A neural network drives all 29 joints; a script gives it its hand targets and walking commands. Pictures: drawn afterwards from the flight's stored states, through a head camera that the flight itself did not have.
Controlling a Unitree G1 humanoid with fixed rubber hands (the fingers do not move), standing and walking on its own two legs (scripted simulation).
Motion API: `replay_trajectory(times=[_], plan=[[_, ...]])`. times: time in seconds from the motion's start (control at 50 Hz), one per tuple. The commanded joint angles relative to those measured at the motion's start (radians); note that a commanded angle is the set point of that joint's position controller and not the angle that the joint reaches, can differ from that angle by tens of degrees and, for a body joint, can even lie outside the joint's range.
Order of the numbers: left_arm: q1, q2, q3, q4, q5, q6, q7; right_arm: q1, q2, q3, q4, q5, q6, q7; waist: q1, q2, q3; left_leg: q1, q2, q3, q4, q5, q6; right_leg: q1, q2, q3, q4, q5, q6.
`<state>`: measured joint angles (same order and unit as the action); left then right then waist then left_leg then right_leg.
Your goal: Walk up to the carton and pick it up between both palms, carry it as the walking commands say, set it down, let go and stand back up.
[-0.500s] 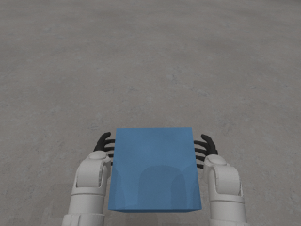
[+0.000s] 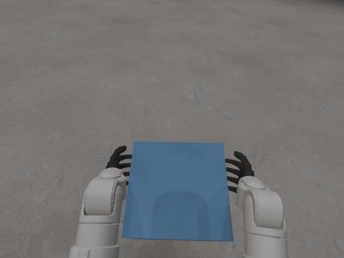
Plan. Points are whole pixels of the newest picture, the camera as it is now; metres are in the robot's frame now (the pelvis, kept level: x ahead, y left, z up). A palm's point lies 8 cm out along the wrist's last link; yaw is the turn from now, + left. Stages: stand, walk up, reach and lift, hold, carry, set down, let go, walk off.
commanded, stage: carry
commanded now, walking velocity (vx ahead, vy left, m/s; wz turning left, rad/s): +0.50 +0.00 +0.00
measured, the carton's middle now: (177, 196) +0.30 -0.01 -0.03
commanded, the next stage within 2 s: none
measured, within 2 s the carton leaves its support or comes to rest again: neither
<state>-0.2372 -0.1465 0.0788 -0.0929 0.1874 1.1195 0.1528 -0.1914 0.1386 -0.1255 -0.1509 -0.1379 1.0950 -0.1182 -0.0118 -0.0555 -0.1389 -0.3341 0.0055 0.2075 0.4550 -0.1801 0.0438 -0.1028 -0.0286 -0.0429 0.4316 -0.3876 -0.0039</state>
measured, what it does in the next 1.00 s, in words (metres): walks ahead: right foot, then left foot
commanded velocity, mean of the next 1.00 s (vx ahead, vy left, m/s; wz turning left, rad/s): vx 0.50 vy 0.00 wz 0.00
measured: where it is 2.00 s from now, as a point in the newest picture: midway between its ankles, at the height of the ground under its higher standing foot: (171, 118)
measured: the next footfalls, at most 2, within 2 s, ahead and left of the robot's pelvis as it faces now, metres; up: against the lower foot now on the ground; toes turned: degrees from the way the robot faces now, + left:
right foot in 0.42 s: +0.36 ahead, -0.16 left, +0.00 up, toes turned -12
left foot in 0.86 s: +0.72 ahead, +0.07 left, +0.00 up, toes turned +15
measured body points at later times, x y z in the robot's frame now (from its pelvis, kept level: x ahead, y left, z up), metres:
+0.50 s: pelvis +0.27 -0.05 -0.01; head +0.28 -0.06 +0.44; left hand +0.56 +0.10 +0.06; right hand +0.58 -0.19 +0.06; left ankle +0.07 +0.07 -0.67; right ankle +0.33 -0.15 -0.74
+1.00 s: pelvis +0.64 -0.01 +0.01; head +0.70 +0.00 +0.45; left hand +0.95 +0.13 +0.05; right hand +0.96 -0.16 +0.06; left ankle +0.69 +0.06 -0.74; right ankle +0.49 -0.14 -0.62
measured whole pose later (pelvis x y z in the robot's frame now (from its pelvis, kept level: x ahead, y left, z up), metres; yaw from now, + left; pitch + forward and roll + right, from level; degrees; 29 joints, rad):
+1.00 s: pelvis +0.64 -0.01 +0.01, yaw -1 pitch +4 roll -1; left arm -0.33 -0.17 0.16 -0.19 0.14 1.25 0.25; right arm -0.37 0.19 -0.15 -0.15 -0.14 1.21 -0.24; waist 0.00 0.00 0.04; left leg -0.34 0.08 0.27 0.40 -0.14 0.06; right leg -0.37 -0.07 -0.08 1.16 -0.39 0.01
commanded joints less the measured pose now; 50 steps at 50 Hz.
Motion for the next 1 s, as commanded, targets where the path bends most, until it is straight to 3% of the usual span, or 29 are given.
replay_trajectory(times=[0.0, 0.02, 0.04, 0.06, 0.1, 0.16, 0.2, 0.28, 0.3, 0.34, 0.38, 0.4, 0.42, 0.44, 0.46, 0.48, 0.5, 0.54, 0.64, 0.72, 0.76, 0.82, 0.84, 0.86, 0.88, 0.9, 0.92, 0.94, 0.98], plan=[[-0.440, -0.923, -0.593, -0.092, -0.384, -0.021, -0.302, -0.515, 0.934, 0.652, -0.054, 0.386, -0.012, 0.289, -0.008, 0.232, -0.186, 0.479, 0.265, -0.435, -0.173, -0.186, 0.105, -0.393, -0.033, -0.077, 0.238, 0.019, 0.005], [-0.514, -0.943, -0.649, -0.174, -0.448, 0.004, -0.304, -0.556, 0.959, 0.692, -0.130, 0.425, 0.010, 0.285, -0.015, 0.324, -0.177, 0.599, 0.383, -0.614, -0.225, -0.053, 0.175, -0.576, 0.012, -0.085, 0.349, -0.090, 0.009], [-0.554, -0.929, -0.606, -0.120, -0.431, 0.002, -0.307, -0.544, 0.956, 0.650, -0.071, 0.400, 0.016, 0.281, -0.022, 0.304, -0.185, 0.647, 0.418, -0.659, -0.224, 0.133, 0.206, -0.667, 0.004, -0.053, 0.452, -0.168, -0.005], [-0.477, -0.904, -0.482, 0.105, -0.343, -0.029, -0.313, -0.543, 0.927, 0.541, 0.077, 0.323, -0.014, 0.280, -0.026, 0.207, -0.215, 0.679, 0.424, -0.614, -0.211, 0.202, 0.213, -0.701, -0.028, -0.014, 0.508, -0.173, -0.008], [-0.420, -0.953, -0.558, -0.043, -0.410, -0.049, -0.314, -0.545, 0.979, 0.669, -0.107, 0.382, -0.021, 0.272, -0.027, 0.072, -0.253, 0.639, 0.365, -0.429, -0.222, 0.174, 0.129, -0.630, -0.062, 0.006, 0.407, -0.080, -0.007], [-0.528, -1.031, -0.605, -0.185, -0.469, -0.026, -0.294, -0.653, 1.002, 0.709, -0.229, 0.451, 0.006, 0.270, -0.020, 0.137, -0.217, 0.525, 0.291, -0.263, -0.295, 0.031, 0.091, -0.532, -0.050, -0.038, 0.287, 0.108, 0.014], [-0.494, -0.995, -0.569, -0.155, -0.433, -0.020, -0.280, -0.586, 0.966, 0.664, -0.165, 0.417, 0.006, 0.267, -0.017, 0.207, -0.179, 0.458, 0.263, -0.185, -0.322, 0.044, 0.086, -0.472, -0.052, -0.071, 0.221, 0.197, 0.031], [-0.480, -0.955, -0.566, -0.173, -0.418, -0.015, -0.285, -0.591, 0.983, 0.670, -0.184, 0.406, 0.015, 0.273, -0.013, 0.177, -0.110, 0.389, 0.256, -0.119, -0.332, 0.110, 0.074, -0.412, -0.042, -0.137, 0.146, 0.304, 0.038], [-0.491, -0.943, -0.536, -0.114, -0.394, -0.018, -0.290, -0.569, 0.960, 0.623, -0.102, 0.368, 0.012, 0.274, -0.011, 0.203, -0.106, 0.380, 0.253, -0.120, -0.328, 0.108, 0.063, -0.391, -0.046, -0.126, 0.123, 0.315, 0.025], [-0.483, -0.939, -0.568, -0.146, -0.415, -0.006, -0.292, -0.551, 0.957, 0.645, -0.129, 0.372, 0.023, 0.274, -0.011, 0.217, -0.093, 0.401, 0.248, -0.078, -0.267, 0.190, 0.046, -0.348, -0.024, -0.182, 0.071, 0.288, 0.009], [-0.496, -0.978, -0.617, -0.204, -0.468, 0.030, -0.295, -0.572, 0.974, 0.687, -0.199, 0.418, 0.059, 0.273, 0.007, 0.206, -0.145, 0.338, 0.203, -0.002, -0.051, 0.442, 0.008, -0.107, 0.047, -0.265, -0.018, 0.248, -0.014], [-0.467, -0.982, -0.602, -0.141, -0.463, 0.047, -0.299, -0.565, 0.952, 0.680, -0.174, 0.403, 0.074, 0.271, 0.036, 0.130, -0.247, 0.203, 0.159, 0.034, 0.167, 0.428, -0.022, 0.152, 0.017, -0.206, -0.041, 0.166, -0.036], [-0.422, -0.953, -0.605, -0.128, -0.467, 0.051, -0.300, -0.548, 0.950, 0.695, -0.185, 0.407, 0.081, 0.269, 0.041, -0.098, -0.376, 0.016, 0.119, 0.025, 0.478, 0.179, -0.064, 0.377, -0.217, 0.115, -0.074, 0.054, -0.089], [-0.399, -0.954, -0.597, -0.100, -0.456, 0.050, -0.302, -0.556, 0.955, 0.685, -0.174, 0.419, 0.093, 0.273, 0.028, -0.252, -0.346, -0.321, -0.034, -0.047, 0.679, -0.278, -0.082, 0.522, -0.408, 0.525, -0.196, 0.069, -0.214], [-0.389, -0.949, -0.507, -0.002, -0.396, 0.029, -0.303, -0.518, 0.934, 0.602, -0.015, 0.350, 0.067, 0.274, 0.027, -0.205, -0.337, -0.393, 0.031, -0.165, 0.834, -0.291, -0.049, 0.490, -0.461, 0.526, -0.203, 0.219, -0.237], [-0.334, -0.930, -0.434, 0.115, -0.331, -0.007, -0.312, -0.482, 0.935, 0.536, 0.098, 0.282, 0.023, 0.278, 0.026, -0.080, -0.297, -0.383, 0.067, -0.204, 0.854, -0.255, -0.032, 0.409, -0.416, 0.396, -0.178, 0.365, -0.203], [-0.432, -1.016, -0.563, -0.115, -0.426, -0.019, -0.322, -0.532, 1.007, 0.654, -0.083, 0.351, 0.014, 0.284, 0.030, -0.011, -0.263, -0.380, 0.094, -0.202, 0.789, -0.212, -0.025, 0.382, -0.387, 0.289, -0.160, 0.536, -0.171], [-0.600, -1.051, -0.583, -0.243, -0.486, -0.013, -0.325, -0.649, 1.094, 0.725, -0.182, 0.424, 0.020, 0.276, 0.025, -0.044, -0.208, -0.338, 0.116, -0.186, 0.648, -0.122, -0.039, 0.288, -0.331, 0.119, -0.203, 0.463, -0.102], [-0.510, -1.010, -0.557, -0.203, -0.500, 0.050, -0.318, -0.620, 1.063, 0.700, -0.185, 0.446, 0.062, 0.234, 0.021, -0.094, -0.169, -0.278, 0.122, -0.093, 0.362, 0.040, -0.071, 0.244, -0.272, -0.081, -0.274, 0.338, -0.087], [-0.460, -1.008, -0.570, -0.200, -0.473, 0.083, -0.312, -0.608, 1.044, 0.724, -0.203, 0.461, 0.105, 0.239, 0.036, -0.074, -0.068, -0.205, 0.055, 0.028, 0.059, 0.126, -0.067, 0.249, -0.207, -0.165, -0.271, 0.548, -0.076], [-0.477, -1.002, -0.561, -0.201, -0.452, 0.092, -0.301, -0.618, 1.060, 0.722, -0.179, 0.470, 0.122, 0.243, 0.044, -0.124, -0.082, -0.140, 0.036, 0.066, 0.002, 0.161, -0.039, 0.292, -0.207, -0.167, -0.210, 0.751, -0.060], [-0.447, -0.963, -0.582, -0.184, -0.442, 0.112, -0.300, -0.576, 1.042, 0.697, -0.120, 0.454, 0.141, 0.255, 0.012, -0.120, -0.199, 0.161, -0.037, 0.148, -0.110, 0.188, -0.002, 0.287, -0.161, -0.256, 0.100, 0.973, -0.008], [-0.511, -0.994, -0.595, -0.198, -0.453, 0.114, -0.301, -0.599, 1.048, 0.685, -0.119, 0.455, 0.141, 0.257, -0.016, -0.039, -0.324, 0.491, 0.030, 0.049, -0.076, 0.113, 0.019, 0.061, -0.132, -0.225, 0.334, 0.813, 0.011], [-0.543, -0.977, -0.598, -0.210, -0.466, 0.124, -0.306, -0.569, 1.061, 0.672, -0.059, 0.437, 0.149, 0.262, -0.025, 0.160, -0.444, 0.807, 0.311, -0.401, -0.077, -0.039, 0.155, -0.291, -0.045, -0.197, 0.619, 0.507, 0.030], [-0.575, -0.973, -0.603, -0.211, -0.470, 0.123, -0.308, -0.582, 1.073, 0.669, -0.040, 0.433, 0.139, 0.265, -0.013, 0.353, -0.458, 0.892, 0.456, -0.713, -0.191, 0.112, 0.258, -0.531, 0.076, -0.123, 0.824, -0.090, 0.027], [-0.598, -1.015, -0.613, -0.164, -0.479, 0.119, -0.309, -0.639, 1.088, 0.646, -0.083, 0.450, 0.138, 0.267, -0.014, 0.264, -0.406, 0.827, 0.432, -0.582, -0.154, 0.343, 0.228, -0.572, -0.005, 0.007, 0.913, -0.095, 0.017], [-0.568, -1.028, -0.592, -0.140, -0.472, 0.106, -0.312, -0.622, 1.107, 0.642, -0.061, 0.451, 0.132, 0.267, -0.024, 0.201, -0.375, 0.768, 0.384, -0.421, -0.107, 0.543, 0.185, -0.574, -0.051, 0.050, 0.895, -0.063, 0.000], [-0.578, -1.041, -0.603, -0.173, -0.482, 0.094, -0.316, -0.596, 1.126, 0.663, -0.078, 0.446, 0.118, 0.266, -0.023, 0.115, -0.353, 0.705, 0.378, -0.352, -0.109, 0.558, 0.134, -0.579, -0.090, 0.048, 0.816, -0.017, -0.009], [-0.633, -1.103, -0.617, -0.207, -0.513, 0.085, -0.308, -0.655, 1.154, 0.657, -0.133, 0.463, 0.106, 0.264, -0.019, 0.144, -0.321, 0.595, 0.321, -0.213, -0.172, 0.399, 0.055, -0.519, -0.108, 0.024, 0.628, 0.073, 0.012]])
